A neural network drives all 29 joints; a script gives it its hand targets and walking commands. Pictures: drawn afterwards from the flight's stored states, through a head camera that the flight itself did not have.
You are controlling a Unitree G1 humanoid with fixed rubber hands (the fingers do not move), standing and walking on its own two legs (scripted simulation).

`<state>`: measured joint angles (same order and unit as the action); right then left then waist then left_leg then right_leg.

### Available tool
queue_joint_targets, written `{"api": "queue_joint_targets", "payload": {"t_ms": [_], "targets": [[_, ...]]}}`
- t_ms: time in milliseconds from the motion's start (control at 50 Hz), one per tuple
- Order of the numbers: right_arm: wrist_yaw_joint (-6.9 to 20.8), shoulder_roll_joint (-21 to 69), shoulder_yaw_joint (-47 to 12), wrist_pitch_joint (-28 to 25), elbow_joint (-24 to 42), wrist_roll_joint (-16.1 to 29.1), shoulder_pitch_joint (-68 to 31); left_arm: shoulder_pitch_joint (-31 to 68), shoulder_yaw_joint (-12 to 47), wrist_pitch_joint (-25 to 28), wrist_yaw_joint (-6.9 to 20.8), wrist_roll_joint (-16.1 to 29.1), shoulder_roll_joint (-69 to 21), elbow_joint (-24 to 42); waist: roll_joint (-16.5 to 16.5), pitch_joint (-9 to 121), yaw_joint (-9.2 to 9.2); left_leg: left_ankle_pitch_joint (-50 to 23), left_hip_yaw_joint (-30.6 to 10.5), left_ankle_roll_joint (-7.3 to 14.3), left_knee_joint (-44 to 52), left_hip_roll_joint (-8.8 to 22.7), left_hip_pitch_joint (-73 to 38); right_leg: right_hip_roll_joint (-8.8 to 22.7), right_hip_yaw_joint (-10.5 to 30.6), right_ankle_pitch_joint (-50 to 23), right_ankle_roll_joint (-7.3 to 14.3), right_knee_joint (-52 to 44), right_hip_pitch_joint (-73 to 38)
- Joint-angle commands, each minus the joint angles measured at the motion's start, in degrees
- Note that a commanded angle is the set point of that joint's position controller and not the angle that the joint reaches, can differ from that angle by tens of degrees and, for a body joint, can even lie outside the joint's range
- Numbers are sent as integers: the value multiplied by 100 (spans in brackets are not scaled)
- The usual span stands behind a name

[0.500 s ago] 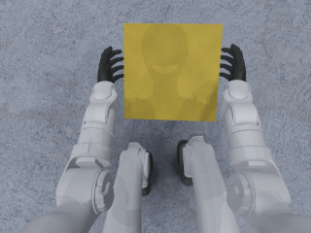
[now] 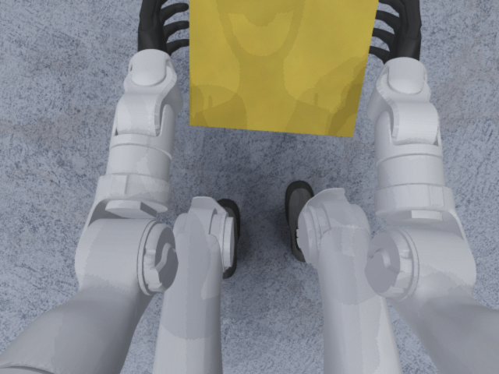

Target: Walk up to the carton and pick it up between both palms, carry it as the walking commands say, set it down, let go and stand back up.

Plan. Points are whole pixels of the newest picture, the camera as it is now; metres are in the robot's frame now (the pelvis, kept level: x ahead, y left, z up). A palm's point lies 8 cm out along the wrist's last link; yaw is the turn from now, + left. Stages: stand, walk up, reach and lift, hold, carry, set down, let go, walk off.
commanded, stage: set down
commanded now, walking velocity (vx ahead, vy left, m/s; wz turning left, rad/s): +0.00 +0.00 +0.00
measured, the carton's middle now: (275, 48) +0.54 -0.04 -0.24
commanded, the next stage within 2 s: none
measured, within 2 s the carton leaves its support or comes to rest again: rests again in 1.80 s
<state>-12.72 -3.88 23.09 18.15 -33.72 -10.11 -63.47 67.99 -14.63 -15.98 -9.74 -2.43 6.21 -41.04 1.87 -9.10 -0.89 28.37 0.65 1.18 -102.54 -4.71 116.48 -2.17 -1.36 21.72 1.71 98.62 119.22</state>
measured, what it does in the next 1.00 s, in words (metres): lowers itself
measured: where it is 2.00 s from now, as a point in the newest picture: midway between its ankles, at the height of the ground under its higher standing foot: (263, 243)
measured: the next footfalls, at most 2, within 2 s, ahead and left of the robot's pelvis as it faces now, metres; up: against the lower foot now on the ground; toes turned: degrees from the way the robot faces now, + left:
none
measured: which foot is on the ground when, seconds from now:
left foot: down 0.00-1.00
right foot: down 0.00-1.00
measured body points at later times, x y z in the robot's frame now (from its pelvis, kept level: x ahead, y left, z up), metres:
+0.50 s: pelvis -0.02 +0.00 -0.05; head +0.36 -0.02 +0.18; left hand +0.54 +0.12 -0.22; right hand +0.52 -0.20 -0.24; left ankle +0.11 +0.10 -0.45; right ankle +0.15 -0.10 -0.45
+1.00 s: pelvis +0.00 +0.00 -0.09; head +0.40 -0.01 +0.12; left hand +0.57 +0.13 -0.30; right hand +0.56 -0.20 -0.29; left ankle +0.11 +0.10 -0.45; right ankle +0.15 -0.10 -0.45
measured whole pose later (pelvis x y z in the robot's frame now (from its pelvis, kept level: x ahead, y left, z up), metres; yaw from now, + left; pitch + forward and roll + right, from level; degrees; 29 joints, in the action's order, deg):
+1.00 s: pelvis +0.00 +0.00 -0.09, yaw +0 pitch +35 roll +1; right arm -6.9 -18.8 15.6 15.4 -53.7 -1.8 -86.6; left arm 85.4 -8.1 -16.2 -5.8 4.9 16.5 -49.7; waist -0.7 -30.1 -1.8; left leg 34.2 2.1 0.9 -122.3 -4.7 122.7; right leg -1.8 -2.2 26.5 1.9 118.5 126.5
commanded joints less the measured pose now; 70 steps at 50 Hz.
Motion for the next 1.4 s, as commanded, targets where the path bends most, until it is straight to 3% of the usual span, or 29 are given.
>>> {"api": "queue_joint_targets", "payload": {"t_ms": [0, 20, 40, 80, 120, 160, 180, 300, 340, 380, 400, 500, 560, 640, 700, 740, 820, 840, 920, 1000, 1040, 1080, 1100, 1120, 1140, 1180, 1200, 1220, 1380], "targets": [[2047, 4929, -4067, -284, 1433, 2033, -4764, 4957, 3553, 241, 1651, 1247, -5008, 2454, 24, 12195, -357, -2109, -106, -127, 212, -373, -4641, -504, -62, -2022, -294, 500, -5668], [2005, 4568, -3846, -229, 1242, 1955, -4990, 4989, 3547, 136, 1665, 1279, -4957, 2047, 66, 12024, -573, -1901, -87, -139, 198, -350, -4404, -438, -22, -1935, -304, 398, -5689], [2049, 4808, -3840, -170, 957, 2004, -4814, 4925, 3429, 101, 1643, 1109, -4845, 1928, 194, 11715, -283, -1656, 12, -107, 300, -368, -4545, -441, -33, -1547, -318, 397, -5336], [2009, 4454, -4144, -183, 1439, 2140, -5427, 5085, 3463, 11, 1614, 1244, -4826, 1904, -17, 12742, -376, -1586, 44, -151, 51, -259, -4836, -347, -37, -1485, -277, 546, -5742], [1888, 4823, -4696, -90, 2189, 2692, -5574, 5659, 3565, 51, 1530, 1404, -4339, 3159, -242, 14541, 42, -2427, 217, -114, -266, -322, -5483, -366, 73, -2656, -372, 819, -7354], [1804, 4802, -4480, 21, 1962, 2889, -5343, 5567, 3579, -34, 1450, 1428, -4268, 3261, -180, 13867, -2, -2504, 277, -134, -323, -304, -5121, -474, 63, -3172, -359, 846, -7519], [1778, 4490, -4086, -53, 1601, 2787, -5363, 5474, 3619, -91, 1471, 1522, -4481, 2628, 155, 12758, -228, -2125, 228, -141, -272, -282, -4794, -436, 180, -2624, -288, 734, -6785], [2096, 4584, -2950, -88, -547, 1871, -5589, 5205, 2461, 35, 1949, 876, -4312, 195, -436, 8616, 18, -8, 261, 81, -159, -244, -2169, -313, 307, -298, -256, 490, -4659], [2201, 4450, -2404, -144, -899, 1381, -5658, 4861, 1902, -54, 2111, 571, -4453, -912, -490, 7204, -164, 784, 159, 117, -76, -213, -1530, -313, 298, 760, -166, 399, -4003], [2215, 4390, -2456, -256, -408, 1353, -5893, 5124, 2045, 66, 2226, 832, -4636, -249, -595, 7892, -308, 274, 93, 116, -252, -213, -1666, -335, 203, 163, -119, 675, -4362], [2230, 4419, -2478, -281, -624, 1411, -5784, 5302, 1952, 143, 2213, 776, -4311, -139, -435, 7863, -111, 176, 182, 108, -342, -228, -1654, -350, 295, 39, -154, 648, -4394], [2062, 4009, -2794, -585, 152, 1855, -6577, 6318, 2724, 319, 2008, 1287, -4292, 691, -410, 9472, -566, -840, -57, 62, -676, -247, -2812, -297, -28, -1324, -193, 1219, -4884], [1913, 3964, -3294, -566, 249, 2564, -6677, 6588, 2989, 398, 1744, 1613, -3613, 1432, -253, 10637, -312, -1584, 36, 59, -960, -241, -3326, -278, 143, -2350, -237, 1458, -5708], [2049, 4043, -3177, -495, -522, 2573, -5911, 6223, 3057, 459, 1582, 1474, -3715, 1386, -14, 9825, -30, -1728, 43, 11, -1010, -200, -3504, -271, 100, -1953, -255, 1595, -4684], [2214, 4015, -2666, -488, -1066, 2195, -5660, 5647, 2575, 385, 1706, 1198, -3912, 191, -101, 8141, -131, -1020, 88, 45, -1027, -231, -2930, -288, 37, -1061, -236, 1433, -3765], [2269, 4033, -2405, -439, -1429, 1818, -5333, 5657, 2565, 360, 1885, 1302, -4178, -56, -103, 7397, -554, -652, -13, 22, -1021, -196, -2418, -266, -10, -828, -134, 1499, -3454], [2314, 3974, -2455, -572, -1154, 1969, -5595, 5597, 2501, 444, 2001, 1269, -4017, -78, -105, 7206, -307, -1000, 72, 29, -1255, -183, -2008, -315, 37, -1234, -116, 1683, -3595], [2301, 3960, -2676, -654, -710, 2182, -5967, 5487, 2491, 479, 1969, 1268, -3947, 14, -126, 7581, -25, -1259, 95, 87, -1362, -203, -2123, -303, 129, -1531, -136, 1820, -3912], [2109, 3788, -3058, -805, -579, 2559, -6120, 6247, 2807, 651, 1746, 1633, -3417, 664, -371, 8527, -270, -1712, -7, 60, -1623, -177, -2489, -267, 91, -2326, -212, 2136, -4630], [2176, 3714, -2393, -774, -1659, 2289, -5348, 6153, 2807, 680, 1789, 1524, -3534, 384, 442, 6944, -459, -1375, -42, -38, -1554, -120, -2301, -290, 116, -1694, -91, 2009, -3349], [2213, 3559, -2401, -807, -1230, 2390, -5732, 5961, 2844, 632, 1796, 1514, -3620, 197, 520, 7118, -370, -1472, -49, 28, -1580, -138, -2696, -252, 89, -1509, -94, 1988, -3222], [2219, 3492, -2294, -864, -1223, 2268, -5728, 5796, 2969, 564, 1879, 1610, -4098, -119, 533, 6963, -798, -1493, -205, -32, -1537, -161, -2624, -250, -10, -1577, 0, 2052, -3055], [2278, 3548, -2285, -869, -1277, 2357, -5757, 5693, 2789, 529, 1887, 1432, -4145, -284, 736, 6490, -479, -1362, -136, -27, -1451, -156, -2627, -243, 35, -1341, 3, 1973, -2780], [2282, 3371, -2174, -870, -1352, 2272, -5571, 5918, 2942, 546, 1869, 1576, -4110, 66, 646, 6640, -867, -1375, -266, -58, -1467, -133, -2793, -203, -86, -1326, -9, 2034, -2777], [2304, 3433, -2226, -806, -1720, 2204, -5432, 5575, 2659, 511, 1901, 1366, -4086, -450, 733, 5964, -558, -1125, -75, -94, -1552, -154, -2293, -236, 11, -1084, -9, 1908, -2599], [2360, 3479, -2093, -817, -1608, 2201, -5610, 5515, 2569, 512, 1913, 1267, -4008, -470, 471, 5790, -533, -1033, -177, 2, -1435, -132, -2093, -237, -15, -1065, -26, 2032, -2560], [2372, 3300, -1975, -830, -1764, 2159, -5551, 5583, 2710, 493, 1906, 1297, -4030, -438, 854, 5689, -679, -960, -244, -110, -1410, -96, -2343, -214, -68, -850, 9, 2090, -2168], [2373, 3477, -2190, -856, -1254, 2344, -5787, 5753, 2670, 552, 1882, 1342, -3916, 20, 639, 6181, -424, -1313, -124, -7, -1549, -153, -2460, -236, 48, -1205, -25, 1995, -2611], [2416, 3295, -1857, -769, -2223, 1929, -5084, 5012, 2295, 461, 2019, 1085, -4006, -903, 585, 4848, -603, -616, -99, -52, -1491, -176, -1535, -172, 50, -762, -10, 1977, -2363]]}}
